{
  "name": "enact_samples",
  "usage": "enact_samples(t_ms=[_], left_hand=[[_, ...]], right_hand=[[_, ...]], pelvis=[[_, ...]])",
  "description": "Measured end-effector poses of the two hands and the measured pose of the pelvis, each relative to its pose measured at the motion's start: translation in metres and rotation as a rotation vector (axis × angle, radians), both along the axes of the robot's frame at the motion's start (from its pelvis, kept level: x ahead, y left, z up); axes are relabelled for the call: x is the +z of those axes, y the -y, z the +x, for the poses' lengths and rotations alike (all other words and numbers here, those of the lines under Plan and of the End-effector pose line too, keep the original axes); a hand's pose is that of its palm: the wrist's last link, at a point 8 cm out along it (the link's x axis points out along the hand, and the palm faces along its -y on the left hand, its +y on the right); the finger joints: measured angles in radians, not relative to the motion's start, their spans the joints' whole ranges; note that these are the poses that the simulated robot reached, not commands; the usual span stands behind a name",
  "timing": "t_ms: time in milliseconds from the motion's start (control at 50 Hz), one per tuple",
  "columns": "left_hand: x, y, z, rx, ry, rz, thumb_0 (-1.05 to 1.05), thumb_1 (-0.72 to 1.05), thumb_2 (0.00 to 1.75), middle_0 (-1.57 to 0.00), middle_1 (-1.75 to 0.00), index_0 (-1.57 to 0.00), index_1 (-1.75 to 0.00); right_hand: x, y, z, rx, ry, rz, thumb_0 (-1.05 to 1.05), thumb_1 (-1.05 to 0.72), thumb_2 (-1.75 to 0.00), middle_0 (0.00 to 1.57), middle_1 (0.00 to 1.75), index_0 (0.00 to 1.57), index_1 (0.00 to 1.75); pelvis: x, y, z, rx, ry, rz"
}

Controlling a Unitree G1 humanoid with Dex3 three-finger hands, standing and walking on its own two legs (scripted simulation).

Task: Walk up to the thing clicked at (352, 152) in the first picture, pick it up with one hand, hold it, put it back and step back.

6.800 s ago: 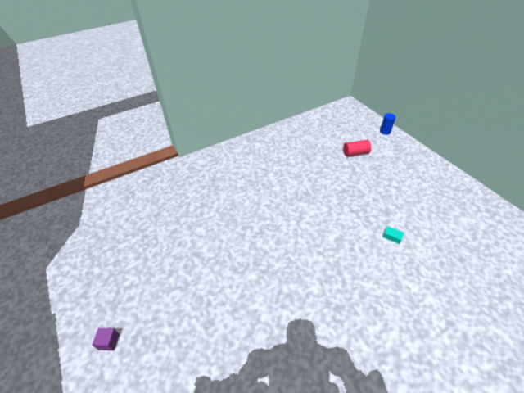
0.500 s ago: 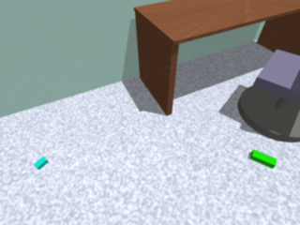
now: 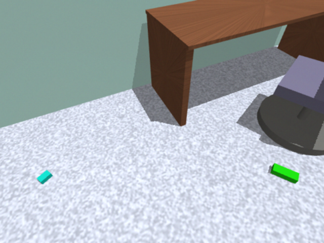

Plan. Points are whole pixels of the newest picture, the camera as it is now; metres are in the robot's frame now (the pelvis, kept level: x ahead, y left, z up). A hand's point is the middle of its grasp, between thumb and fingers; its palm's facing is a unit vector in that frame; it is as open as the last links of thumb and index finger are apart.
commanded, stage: walk up
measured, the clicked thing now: out of the picture +0.72 +1.44 -0.74
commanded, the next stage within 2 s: none
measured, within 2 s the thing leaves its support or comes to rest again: neither
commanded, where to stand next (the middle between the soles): +0.54 -0.02 m, yaw -1 degrees
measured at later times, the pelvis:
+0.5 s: pelvis +0.12 -0.06 +0.00, yaw -1 degrees
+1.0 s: pelvis +0.33 -0.01 -0.01, yaw +0 degrees
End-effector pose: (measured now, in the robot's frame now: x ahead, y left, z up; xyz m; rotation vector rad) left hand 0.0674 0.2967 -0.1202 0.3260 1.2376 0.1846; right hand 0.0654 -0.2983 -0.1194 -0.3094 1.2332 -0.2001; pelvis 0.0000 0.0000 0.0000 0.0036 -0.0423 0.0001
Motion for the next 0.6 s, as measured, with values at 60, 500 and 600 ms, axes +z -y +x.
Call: enact_samples(t_ms=[60, 500, 600], left_hand=[[0.001, -0.002, 0.001, -0.008, 0.005, -0.008, 0.00, 0.90, 0.89, -0.20, -0.30, -0.20, -0.29], [0.026, 0.038, 0.071, 0.031, 0.030, 0.074, 0.01, 0.90, 0.89, -0.20, -0.30, -0.20, -0.30], [0.013, 0.039, 0.110, 0.037, 0.045, 0.043, 0.01, 0.90, 0.89, -0.20, -0.30, -0.20, -0.30]], right_hand=[[0.001, 0.003, -0.001, -0.005, 0.022, 0.011, 0.01, -0.90, -0.90, 0.20, 0.30, 0.21, 0.30], [-0.008, 0.079, 0.087, -0.010, -0.001, 0.031, 0.01, -0.90, -0.90, 0.20, 0.30, 0.20, 0.30], [-0.005, 0.069, 0.136, 0.040, -0.021, 0.024, 0.01, -0.90, -0.90, 0.20, 0.30, 0.20, 0.30]], pelvis=[[-0.001, 0.001, 0.004, -0.011, 0.000, 0.003], [-0.004, 0.060, 0.120, -0.023, 0.030, -0.024], [-0.008, 0.055, 0.158, 0.003, 0.026, -0.036]])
